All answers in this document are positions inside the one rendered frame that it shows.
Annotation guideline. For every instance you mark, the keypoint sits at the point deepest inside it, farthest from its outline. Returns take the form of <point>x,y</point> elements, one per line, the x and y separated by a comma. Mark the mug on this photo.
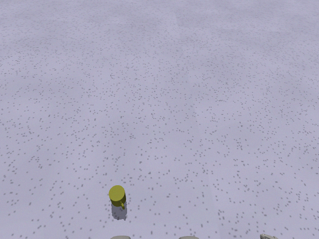
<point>117,196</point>

